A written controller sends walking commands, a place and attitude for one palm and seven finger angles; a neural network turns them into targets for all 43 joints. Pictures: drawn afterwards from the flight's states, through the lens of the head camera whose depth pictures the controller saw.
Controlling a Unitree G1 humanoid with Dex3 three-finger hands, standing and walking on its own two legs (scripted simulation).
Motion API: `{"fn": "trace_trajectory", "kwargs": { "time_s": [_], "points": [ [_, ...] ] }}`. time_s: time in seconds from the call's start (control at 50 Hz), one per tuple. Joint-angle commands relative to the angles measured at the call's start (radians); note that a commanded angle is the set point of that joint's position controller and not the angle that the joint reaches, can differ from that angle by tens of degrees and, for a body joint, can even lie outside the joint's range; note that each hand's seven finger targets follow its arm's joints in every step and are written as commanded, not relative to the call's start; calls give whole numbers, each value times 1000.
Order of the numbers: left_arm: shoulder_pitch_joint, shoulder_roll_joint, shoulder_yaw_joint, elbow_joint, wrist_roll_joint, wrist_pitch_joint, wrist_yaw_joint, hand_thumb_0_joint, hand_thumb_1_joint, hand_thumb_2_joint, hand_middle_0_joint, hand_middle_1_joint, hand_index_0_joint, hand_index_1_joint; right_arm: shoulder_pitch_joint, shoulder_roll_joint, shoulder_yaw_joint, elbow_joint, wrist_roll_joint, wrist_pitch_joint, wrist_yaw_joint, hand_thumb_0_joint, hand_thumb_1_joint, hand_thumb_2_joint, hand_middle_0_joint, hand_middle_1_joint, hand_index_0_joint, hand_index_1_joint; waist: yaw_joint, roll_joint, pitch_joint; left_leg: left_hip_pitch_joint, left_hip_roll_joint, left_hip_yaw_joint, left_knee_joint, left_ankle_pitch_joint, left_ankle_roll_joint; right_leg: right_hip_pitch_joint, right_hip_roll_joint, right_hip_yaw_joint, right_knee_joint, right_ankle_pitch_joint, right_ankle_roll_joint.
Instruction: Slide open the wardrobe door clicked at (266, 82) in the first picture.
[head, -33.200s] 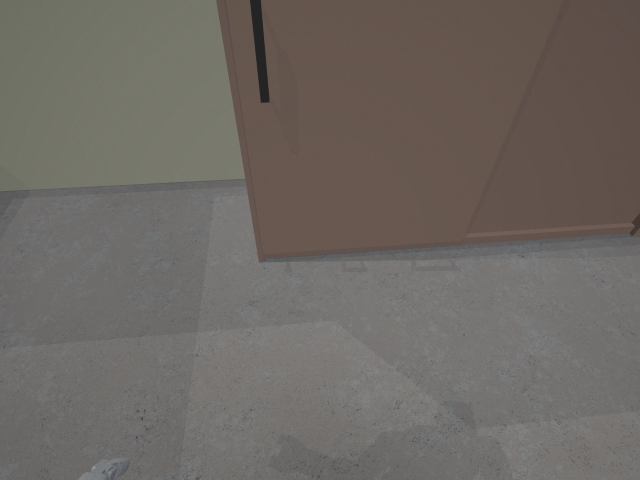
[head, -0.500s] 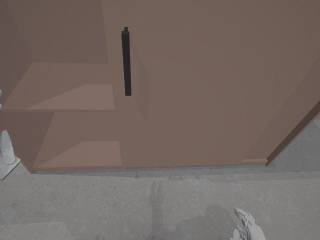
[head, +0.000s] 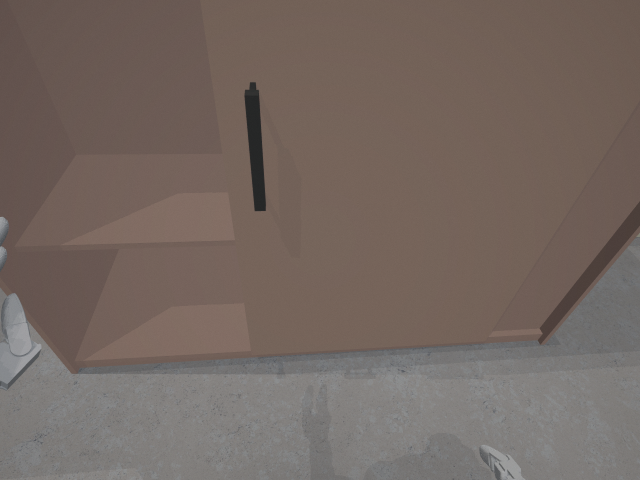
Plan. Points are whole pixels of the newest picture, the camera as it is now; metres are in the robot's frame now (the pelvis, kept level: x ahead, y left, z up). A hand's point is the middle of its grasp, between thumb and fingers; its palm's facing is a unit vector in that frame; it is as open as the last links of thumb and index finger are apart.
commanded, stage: let the arm hang, fingers relaxed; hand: left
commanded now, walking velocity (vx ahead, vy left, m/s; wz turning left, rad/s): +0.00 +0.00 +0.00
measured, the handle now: (256, 150) +0.65 +0.19 +0.09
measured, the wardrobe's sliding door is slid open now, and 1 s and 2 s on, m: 0.57 0.57 0.57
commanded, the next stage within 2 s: look to check the result in 1.16 s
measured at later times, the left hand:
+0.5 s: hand out of the picture +0.03 +0.22 -0.18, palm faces +0.10 -0.98 -0.18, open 7.0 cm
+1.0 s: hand out of the picture -0.02 +0.24 -0.17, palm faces +0.08 -0.98 -0.20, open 7.4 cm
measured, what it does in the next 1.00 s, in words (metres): shifts its weight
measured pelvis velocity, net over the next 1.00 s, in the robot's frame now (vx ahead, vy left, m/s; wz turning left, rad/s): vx -0.01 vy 0.05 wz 0.08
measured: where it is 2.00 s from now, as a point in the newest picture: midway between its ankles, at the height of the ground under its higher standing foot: outside the picture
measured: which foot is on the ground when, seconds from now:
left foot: down 0.00-1.00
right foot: down 0.00-1.00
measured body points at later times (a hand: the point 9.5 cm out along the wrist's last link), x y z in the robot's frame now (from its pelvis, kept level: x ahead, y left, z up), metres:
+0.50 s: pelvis -0.01 +0.03 +0.00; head +0.02 +0.06 +0.44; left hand +0.02 +0.27 -0.16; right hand +0.05 -0.21 -0.14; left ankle +0.02 +0.12 -0.74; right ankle +0.00 -0.09 -0.74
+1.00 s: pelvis -0.01 +0.05 +0.00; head +0.00 +0.06 +0.45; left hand -0.02 +0.29 -0.16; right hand +0.04 -0.19 -0.15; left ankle +0.02 +0.12 -0.74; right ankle +0.00 -0.09 -0.74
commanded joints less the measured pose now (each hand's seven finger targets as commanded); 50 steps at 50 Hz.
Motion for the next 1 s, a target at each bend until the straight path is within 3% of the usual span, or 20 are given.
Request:
{"fn": "trace_trajectory", "kwargs": {
  "time_s": [0.0, 0.02, 0.04, 0.06, 0.08, 0.1, 0.14, 0.18, 0.2, 0.22, 0.24, 0.26, 0.3, 0.34, 0.36, 0.38, 0.42, 0.58, 0.8, 0.98],
  "points": [
    [-270, 137, 29, -84, 12, -33, 24, 0, 900, 900, -200, -300, -200, -300, -148, -115, -29, -147, 3, -82, -30, 0, -900, -900, 200, 300, 200, 300, -45, -25, 83, 142, 30, 7, -282, 95, 12, -108, -202, 165, -121, 22, -63],
    [-268, 128, 14, -112, 13, -35, 23, 0, 900, 900, -200, -300, -200, -300, -140, -125, -35, -148, 1, -90, -33, 0, -900, -900, 200, 300, 200, 300, -39, 17, 58, 205, 30, -12, -351, 137, 18, -96, -160, 128, -78, 47, -33],
    [-187, -20, -294, 585, 97, 138, -112, 0, 900, 900, -200, -300, -200, -300, -75, -326, -100, 66, -14, -89, 77, 0, -900, -900, 200, 300, 200, 300, -101, 139, 63, 189, 147, -171, -215, 619, 54, -249, -186, -6, 224, 338, 1],
    [-122, -56, -294, 591, 71, 212, -124, 0, 900, 900, -200, -300, -200, -300, -66, -284, -95, -4, -2, -13, 70, 0, -900, -900, 200, 300, 200, 300, -54, 184, -3, 166, 228, -249, -289, 783, 112, -206, -94, -5, 322, 105, 43],
    [-133, -112, -319, 574, 70, 238, -119, 0, 900, 900, -200, -300, -200, -300, -91, -261, -91, -32, -5, 9, 59, 0, -900, -900, 200, 300, 200, 300, -49, 167, 14, 158, 284, -287, -344, 876, 160, -219, -55, 2, 406, -178, 54],
    [-180, -126, -333, 607, 73, 242, -119, 0, 900, 900, -200, -300, -200, -300, -89, -244, -76, -9, -22, 20, 55, 0, -900, -900, 200, 300, 200, 300, -55, 108, -8, 104, 299, -336, -369, 791, 188, -219, -38, 25, 454, -322, 55],
    [-274, -80, -331, 709, 65, 235, -124, 0, 900, 900, -200, -300, -200, -300, -70, -246, -64, -2, -40, 32, 45, 0, -900, -900, 200, 300, 200, 300, -66, 48, 11, 112, 291, -399, -387, 862, 212, -212, -35, 67, 461, -296, 47],
    [-261, -41, -335, 839, 67, 225, -122, 0, 900, 900, -200, -300, -200, -300, -118, -255, -59, 8, -38, 49, 41, 0, -900, -900, 200, 300, 200, 300, -13, -55, -44, 145, 235, -305, -301, 877, 160, -80, -41, 55, 229, -68, 39],
    [-240, -14, -335, 907, 68, 219, -123, 0, 900, 900, -200, -300, -200, -300, -144, -248, -59, 13, -25, 58, 41, 0, -900, -900, 200, 300, 200, 300, 7, -104, -83, 97, 162, -222, -250, 700, 105, 40, -65, 78, 106, 177, 34],
    [-241, 31, -337, 966, 71, 211, -122, 0, 900, 900, -200, -300, -200, -300, -150, -203, -56, 22, -9, 66, 43, 0, -900, -900, 200, 300, 200, 300, -2, -205, -93, 32, 53, -124, -186, 396, 33, 94, -176, 224, 20, 347, 4],
    [-257, 33, -352, 1021, 69, 209, -125, 0, 900, 900, -200, -300, -200, -300, -117, -146, -45, 45, -6, 78, 48, 0, -900, -900, 200, 300, 200, 300, -32, -201, -65, 19, -9, -74, -156, 113, -4, 47, -299, 341, -52, 409, -58],
    [-313, 37, -373, 1063, 66, 215, -129, 0, 900, 900, -200, -300, -200, -300, -77, -137, -41, 78, -6, 96, 53, 0, -900, -900, 200, 300, 200, 300, -66, -100, -13, 79, -17, -48, -126, -70, -14, -59, -345, 340, -100, 248, -112],
    [-377, -6, -384, 1133, 62, 214, -122, 0, 900, 900, -200, -300, -200, -300, -78, -120, -40, 125, -19, 110, 47, 0, -900, -900, 200, 300, 200, 300, -77, -75, 15, 117, -1, -49, -149, 42, -9, -75, -265, 295, -83, 318, -105],
    [-374, -32, -394, 1209, 50, 209, -119, 0, 900, 900, -200, -300, -200, -300, -54, -106, -30, 171, -14, 106, 41, 0, -900, -900, 200, 300, 200, 300, -85, 27, 9, 209, 35, -81, -273, 283, -4, -72, -205, 210, -32, 359, -63],
    [-351, -69, -384, 1233, 52, 209, -116, 0, 900, 900, -200, -300, -200, -300, -58, -109, -33, 189, -19, 100, 36, 0, -900, -900, 200, 300, 200, 300, -70, 95, -16, 238, 71, -109, -315, 381, 5, -50, -159, 158, -9, 342, -31],
    [-331, -81, -384, 1253, 53, 214, -112, 0, 900, 900, -200, -300, -200, -300, -69, -122, -35, 196, -20, 98, 35, 0, -900, -900, 200, 300, 200, 300, -52, 118, -29, 237, 104, -135, -326, 412, 18, -30, -128, 120, -17, 276, -7],
    [-329, -85, -392, 1315, 49, 229, -112, 0, 900, 900, -200, -300, -200, -300, -78, -117, -29, 233, -17, 104, 33, 0, -900, -900, 200, 300, 200, 300, -39, 209, 29, 150, 118, -175, -405, 308, 35, 15, -104, 93, -36, 112, 4],
    [-316, -92, -404, 1458, 52, 230, -118, 0, 900, 900, -200, -300, -200, -300, -31, -137, -37, 319, -10, 102, 30, 0, -900, -900, 200, 300, 200, 300, -40, 14, 69, 159, 129, -203, -519, 117, 41, 17, -96, 72, -92, 25, 5],
    [-293, -83, -411, 1536, 56, 225, -115, 0, 900, 900, -200, -300, -200, -300, -37, -134, -38, 383, -9, 99, 32, 0, -900, -900, 200, 300, 200, 300, -39, 7, 128, 166, 117, -189, -563, 54, 39, -30, -111, 82, -106, 11, 9],
    [-297, -81, -412, 1552, 55, 214, -111, 0, 900, 900, -200, -300, -200, -300, -51, -133, -35, 400, -4, 92, 32, 0, -900, -900, 200, 300, 200, 300, -44, 19, 110, 223, 107, -151, -525, 190, 35, -30, -124, 95, -125, 62, 10]
  ]
}}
